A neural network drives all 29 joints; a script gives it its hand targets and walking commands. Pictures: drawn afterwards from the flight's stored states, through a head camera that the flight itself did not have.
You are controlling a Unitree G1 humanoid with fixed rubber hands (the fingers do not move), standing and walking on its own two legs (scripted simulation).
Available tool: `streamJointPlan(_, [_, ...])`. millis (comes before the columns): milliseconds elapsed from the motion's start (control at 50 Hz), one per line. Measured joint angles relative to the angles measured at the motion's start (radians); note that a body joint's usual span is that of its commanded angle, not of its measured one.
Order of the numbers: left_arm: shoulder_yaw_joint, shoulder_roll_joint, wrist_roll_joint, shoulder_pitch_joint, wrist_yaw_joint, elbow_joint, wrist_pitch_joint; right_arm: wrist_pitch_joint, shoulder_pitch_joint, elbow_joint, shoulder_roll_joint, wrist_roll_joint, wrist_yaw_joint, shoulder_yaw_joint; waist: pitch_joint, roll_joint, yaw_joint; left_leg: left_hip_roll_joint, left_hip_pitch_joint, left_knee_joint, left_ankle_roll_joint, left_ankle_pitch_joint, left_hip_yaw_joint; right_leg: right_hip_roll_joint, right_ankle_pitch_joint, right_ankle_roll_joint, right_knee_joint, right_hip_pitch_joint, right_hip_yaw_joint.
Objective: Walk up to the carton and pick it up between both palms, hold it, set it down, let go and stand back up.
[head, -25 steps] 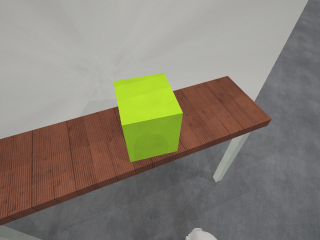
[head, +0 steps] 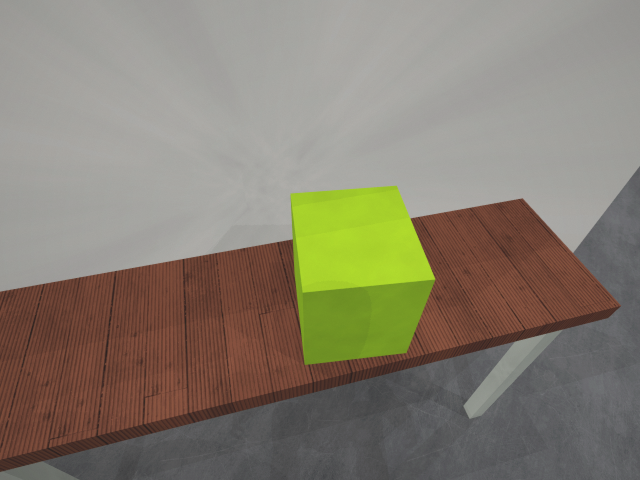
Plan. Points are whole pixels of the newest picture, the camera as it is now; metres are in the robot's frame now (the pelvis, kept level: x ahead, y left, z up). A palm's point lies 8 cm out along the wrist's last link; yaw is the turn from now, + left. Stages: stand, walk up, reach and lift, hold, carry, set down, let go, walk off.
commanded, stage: walk up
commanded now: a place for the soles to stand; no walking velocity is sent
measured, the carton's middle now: (350, 275) +0.44 -0.02 -0.02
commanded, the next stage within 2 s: none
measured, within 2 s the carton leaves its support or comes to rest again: neither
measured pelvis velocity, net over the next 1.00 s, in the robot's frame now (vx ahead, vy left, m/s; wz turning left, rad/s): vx -0.01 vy -0.03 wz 0.17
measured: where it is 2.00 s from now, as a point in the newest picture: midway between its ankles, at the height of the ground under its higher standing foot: outside the picture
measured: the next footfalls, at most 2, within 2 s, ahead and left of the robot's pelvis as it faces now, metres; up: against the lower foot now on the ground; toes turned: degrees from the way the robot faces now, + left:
right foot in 1.20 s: +0.10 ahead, -0.24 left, +0.00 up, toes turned +8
left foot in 1.48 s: +0.05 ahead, -0.01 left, +0.00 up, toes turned +14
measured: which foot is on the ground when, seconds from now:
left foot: down 0.00-1.00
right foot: down 0.00-0.92, up 0.94-1.00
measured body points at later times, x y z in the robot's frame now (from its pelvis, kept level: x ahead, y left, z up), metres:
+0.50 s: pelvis -0.01 -0.02 +0.00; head +0.03 -0.02 +0.45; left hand +0.05 +0.27 -0.13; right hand +0.05 -0.28 -0.14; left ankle -0.01 +0.12 -0.73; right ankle +0.05 -0.14 -0.73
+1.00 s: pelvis -0.01 -0.03 +0.00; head +0.02 -0.01 +0.45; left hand +0.04 +0.27 -0.13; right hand +0.08 -0.30 -0.12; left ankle -0.01 +0.12 -0.73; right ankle +0.03 -0.15 -0.70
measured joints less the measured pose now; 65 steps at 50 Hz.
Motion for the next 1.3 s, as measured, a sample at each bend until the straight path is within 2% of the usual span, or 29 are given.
streamJointPlan(60, [-0.011, 0.008, 0.001, -0.016, -0.002, 0.007, -0.010, -0.003, -0.026, -0.003, -0.015, 0.010, 0.003, 0.001, 0.005, -0.014, 0.007, -0.008, 0.015, -0.025, 0.000, 0.014, 0.000, -0.006, 0.076, 0.015, -0.038, 0.019, 0.003])
streamJointPlan(120, [-0.018, 0.006, 0.000, -0.022, -0.003, 0.015, -0.016, -0.007, -0.048, -0.005, -0.036, 0.016, 0.007, 0.000, 0.008, -0.004, 0.008, -0.005, 0.020, -0.041, -0.003, 0.023, -0.006, -0.002, 0.074, 0.025, -0.058, 0.030, -0.002])
streamJointPlan(340, [-0.020, 0.028, -0.006, -0.011, -0.014, 0.024, -0.009, 0.010, -0.068, -0.005, -0.078, 0.007, 0.018, 0.003, 0.024, 0.043, 0.004, 0.004, -0.010, -0.039, -0.024, 0.039, -0.037, 0.003, 0.068, 0.001, -0.046, 0.008, -0.031])
streamJointPlan(420, [-0.019, 0.028, -0.004, -0.017, -0.015, 0.017, 0.003, 0.009, -0.056, -0.005, -0.085, 0.005, 0.017, 0.008, 0.036, 0.054, -0.005, 0.004, -0.041, -0.014, -0.014, 0.035, -0.051, 0.001, 0.066, -0.006, -0.036, -0.009, -0.047])
streamJointPlan(700, [-0.012, 0.033, 0.001, -0.057, -0.022, -0.041, 0.010, 0.015, -0.024, -0.010, -0.073, 0.009, 0.011, 0.006, 0.014, 0.017, -0.009, -0.012, -0.074, 0.015, -0.026, 0.034, -0.078, -0.012, 0.047, -0.001, 0.000, -0.029, -0.059])
streamJointPlan(920, [-0.017, 0.035, 0.006, -0.023, -0.032, -0.039, 0.016, -0.002, -0.060, -0.047, -0.092, 0.004, 0.010, -0.004, 0.003, 0.037, 0.005, -0.016, -0.083, 0.025, -0.027, 0.035, -0.104, -0.017, 0.016, -0.004, 0.012, -0.023, -0.082])
streamJointPlan(980, [0.001, 0.071, 0.040, -0.031, -0.060, -0.062, 0.043, -0.011, -0.001, -0.061, -0.063, -0.007, -0.026, -0.015, 0.001, 0.018, -0.013, -0.016, -0.097, 0.017, -0.026, 0.039, -0.141, 0.017, -0.147, 0.014, 0.175, -0.080, -0.027])
streamJointPlan(1040, [0.017, 0.087, 0.051, -0.033, -0.072, -0.101, 0.043, -0.012, 0.062, -0.050, -0.056, -0.006, -0.047, -0.027, 0.007, 0.003, -0.014, 0.005, -0.103, -0.027, -0.034, 0.062, -0.166, 0.033, -0.181, 0.026, 0.332, -0.149, 0.042])
streamJointPlan(1100, [0.026, 0.083, 0.047, -0.024, -0.068, -0.125, 0.027, -0.022, 0.092, -0.047, -0.064, -0.015, -0.045, -0.037, 0.019, -0.015, -0.006, 0.026, -0.099, -0.055, -0.056, 0.073, -0.174, 0.017, -0.184, 0.038, 0.346, -0.173, 0.107])
streamJointPlan(1160, [0.023, 0.061, 0.031, -0.009, -0.063, -0.124, 0.010, -0.025, 0.089, -0.056, -0.081, -0.026, -0.028, -0.047, 0.023, -0.019, -0.015, 0.055, -0.098, -0.035, -0.088, 0.051, -0.181, 0.008, -0.179, 0.046, 0.221, -0.128, 0.126])
streamJointPlan(1200, [0.015, 0.041, 0.019, 0.002, -0.056, -0.118, 0.001, -0.016, 0.076, -0.059, -0.093, -0.020, -0.014, -0.052, 0.019, -0.011, -0.021, 0.071, -0.106, 0.009, -0.103, 0.018, -0.191, 0.011, -0.054, 0.047, 0.064, -0.056, 0.111])
streamJointPlan(1220, [0.008, 0.020, 0.017, 0.002, -0.052, -0.108, -0.005, -0.010, 0.065, -0.056, -0.104, -0.015, -0.009, -0.055, 0.027, 0.018, -0.027, 0.085, -0.111, 0.047, -0.085, -0.004, -0.213, 0.028, -0.001, 0.048, 0.059, -0.040, 0.089])
streamJointPlan(1240, [-0.002, -0.001, 0.016, 0.006, -0.048, -0.104, -0.010, -0.002, 0.054, -0.053, -0.109, -0.014, -0.006, -0.056, 0.031, 0.038, -0.035, 0.076, -0.120, 0.095, -0.065, -0.039, -0.230, 0.033, -0.008, 0.043, 0.073, -0.027, 0.070])
streamJointPlan(1260, [-0.011, -0.017, 0.015, 0.014, -0.044, -0.101, -0.011, 0.008, 0.047, -0.049, -0.109, -0.011, -0.007, -0.052, 0.026, 0.045, -0.034, 0.055, -0.132, 0.152, -0.052, -0.106, -0.219, 0.029, -0.031, 0.036, 0.078, -0.015, 0.061])
streamJointPlan(1300, [-0.020, -0.038, 0.010, 0.032, -0.040, -0.094, -0.005, 0.020, 0.038, -0.046, -0.097, -0.006, -0.009, -0.037, -0.001, 0.039, -0.010, 0.010, -0.144, 0.238, -0.038, -0.203, -0.152, 0.015, -0.060, 0.023, 0.064, 0.005, 0.068])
